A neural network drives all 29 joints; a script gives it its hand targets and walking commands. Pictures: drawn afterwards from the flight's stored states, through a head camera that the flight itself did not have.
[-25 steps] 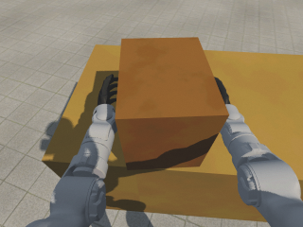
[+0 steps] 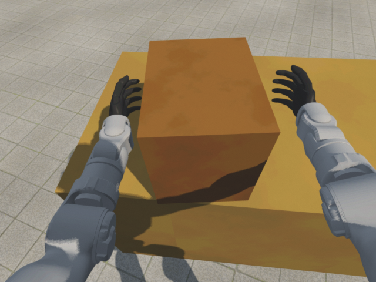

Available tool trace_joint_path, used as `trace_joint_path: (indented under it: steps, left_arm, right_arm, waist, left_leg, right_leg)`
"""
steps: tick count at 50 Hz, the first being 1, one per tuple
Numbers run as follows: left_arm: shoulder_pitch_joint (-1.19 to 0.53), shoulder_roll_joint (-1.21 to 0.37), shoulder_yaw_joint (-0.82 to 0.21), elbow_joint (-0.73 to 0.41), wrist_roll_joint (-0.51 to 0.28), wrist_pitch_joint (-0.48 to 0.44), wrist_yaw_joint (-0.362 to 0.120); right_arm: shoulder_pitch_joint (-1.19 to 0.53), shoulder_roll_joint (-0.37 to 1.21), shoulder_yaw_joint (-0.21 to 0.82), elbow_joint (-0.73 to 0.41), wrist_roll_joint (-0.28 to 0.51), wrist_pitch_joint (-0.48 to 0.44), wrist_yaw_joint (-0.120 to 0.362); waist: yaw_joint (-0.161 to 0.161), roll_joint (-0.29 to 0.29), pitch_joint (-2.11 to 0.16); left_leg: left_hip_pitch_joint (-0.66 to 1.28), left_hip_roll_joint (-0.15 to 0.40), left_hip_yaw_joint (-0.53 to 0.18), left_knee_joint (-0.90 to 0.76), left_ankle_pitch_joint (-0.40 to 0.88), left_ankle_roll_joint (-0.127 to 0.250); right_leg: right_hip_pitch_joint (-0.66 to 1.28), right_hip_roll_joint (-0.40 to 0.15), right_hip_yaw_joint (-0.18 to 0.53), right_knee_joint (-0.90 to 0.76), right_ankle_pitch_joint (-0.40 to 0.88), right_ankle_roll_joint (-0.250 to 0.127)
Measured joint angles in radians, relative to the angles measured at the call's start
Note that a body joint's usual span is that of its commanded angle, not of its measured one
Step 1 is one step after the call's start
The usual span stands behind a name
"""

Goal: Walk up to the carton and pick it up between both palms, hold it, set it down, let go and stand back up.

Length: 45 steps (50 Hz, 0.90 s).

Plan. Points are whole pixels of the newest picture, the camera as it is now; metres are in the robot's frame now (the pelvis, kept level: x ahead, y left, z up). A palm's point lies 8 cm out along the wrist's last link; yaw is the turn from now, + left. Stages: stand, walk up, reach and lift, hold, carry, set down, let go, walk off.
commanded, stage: set down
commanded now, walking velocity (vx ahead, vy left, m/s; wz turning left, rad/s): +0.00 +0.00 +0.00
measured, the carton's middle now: (200, 123) +0.46 +0.04 +0.07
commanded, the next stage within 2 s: none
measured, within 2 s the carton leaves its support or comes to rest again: neither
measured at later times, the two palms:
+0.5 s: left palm (95, 84) +0.41 +0.23 +0.21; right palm (323, 64) +0.48 -0.17 +0.23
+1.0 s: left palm (100, 106) +0.38 +0.22 +0.19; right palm (344, 96) +0.43 -0.21 +0.19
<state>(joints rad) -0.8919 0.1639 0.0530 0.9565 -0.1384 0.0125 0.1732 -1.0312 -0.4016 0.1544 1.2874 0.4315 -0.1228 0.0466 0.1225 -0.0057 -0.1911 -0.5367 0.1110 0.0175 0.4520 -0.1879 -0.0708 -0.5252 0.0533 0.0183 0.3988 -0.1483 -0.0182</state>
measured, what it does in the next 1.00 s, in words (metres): stands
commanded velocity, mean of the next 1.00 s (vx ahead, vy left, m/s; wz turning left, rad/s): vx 0.00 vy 0.00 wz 0.00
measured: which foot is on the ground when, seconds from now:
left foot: down 0.00-1.00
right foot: down 0.00-1.00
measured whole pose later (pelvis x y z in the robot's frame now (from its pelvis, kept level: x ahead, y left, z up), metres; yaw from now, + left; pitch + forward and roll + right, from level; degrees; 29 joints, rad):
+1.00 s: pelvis +0.00 +0.00 +0.01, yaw +1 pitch +3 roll +0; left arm -0.68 0.19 0.15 0.26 -0.09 0.66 0.14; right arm -0.85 -0.53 0.12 0.82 0.49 0.26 0.08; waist 0.04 -0.01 -0.05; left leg -0.21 0.08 0.02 0.30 -0.14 -0.06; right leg -0.22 0.03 0.01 0.29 -0.13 -0.01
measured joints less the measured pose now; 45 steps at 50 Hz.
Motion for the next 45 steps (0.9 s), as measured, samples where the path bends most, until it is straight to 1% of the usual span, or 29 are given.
trace_joint_path:
  steps: [7, 13, 19, 26, 31, 35, 40, 45]
  left_arm:
    - [-0.042, 0.017, 0.011, -0.037, -0.011, 0.129, -0.026]
    - [-0.073, 0.061, 0.011, -0.070, -0.038, 0.219, -0.023]
    - [-0.098, 0.096, -0.019, -0.118, -0.063, 0.318, -0.014]
    - [-0.087, 0.093, -0.014, -0.240, -0.042, 0.449, -0.005]
    - [-0.069, 0.092, 0.012, -0.336, -0.016, 0.532, -0.004]
    - [-0.047, 0.094, 0.031, -0.411, 0.002, 0.581, -0.007]
    - [0.006, 0.085, 0.047, -0.492, 0.020, 0.619, -0.020]
    - [0.106, 0.053, 0.072, -0.595, 0.040, 0.636, -0.033]
  right_arm:
    - [-0.048, -0.044, 0.015, -0.037, 0.011, 0.096, 0.004]
    - [-0.090, -0.070, 0.025, -0.047, 0.029, 0.175, 0.012]
    - [-0.118, -0.075, -0.012, -0.036, 0.026, 0.256, 0.029]
    - [-0.132, -0.078, -0.064, -0.068, 0.006, 0.324, 0.038]
    - [-0.117, -0.096, -0.068, -0.123, 0.014, 0.362, 0.038]
    - [-0.086, -0.121, -0.050, -0.181, 0.038, 0.381, 0.037]
    - [-0.025, -0.147, -0.026, -0.252, 0.065, 0.390, 0.040]
    - [0.072, -0.151, -0.016, -0.352, 0.073, 0.384, 0.043]
  waist:
    - [0.000, 0.015, 0.009]
    - [-0.010, -0.006, 0.023]
    - [-0.023, -0.033, 0.026]
    - [-0.033, -0.024, 0.038]
    - [-0.040, -0.011, 0.058]
    - [-0.045, -0.006, 0.077]
    - [-0.054, -0.005, 0.102]
    - [-0.067, -0.005, 0.126]
  left_leg:
    - [0.055, -0.010, -0.003, -0.040, 0.021, 0.005]
    - [0.101, -0.012, -0.005, -0.064, 0.032, 0.004]
    - [0.130, -0.015, -0.015, -0.077, 0.036, -0.001]
    - [0.165, -0.021, -0.024, -0.084, 0.030, 0.001]
    - [0.199, -0.025, -0.022, -0.093, 0.027, 0.005]
    - [0.230, -0.025, -0.015, -0.105, 0.027, 0.007]
    - [0.269, -0.025, -0.007, -0.123, 0.030, 0.008]
    - [0.305, -0.025, -0.001, -0.141, 0.037, 0.009]
  right_leg:
    - [0.048, -0.009, -0.004, -0.019, 0.007, 0.002]
    - [0.087, -0.011, -0.008, -0.025, 0.007, -0.001]
    - [0.119, -0.014, -0.018, -0.035, 0.004, -0.004]
    - [0.167, -0.020, -0.028, -0.058, 0.003, 0.001]
    - [0.204, -0.024, -0.026, -0.074, 0.005, 0.006]
    - [0.233, -0.025, -0.019, -0.087, 0.008, 0.008]
    - [0.269, -0.024, -0.012, -0.103, 0.012, 0.009]
    - [0.298, -0.024, -0.007, -0.114, 0.017, 0.008]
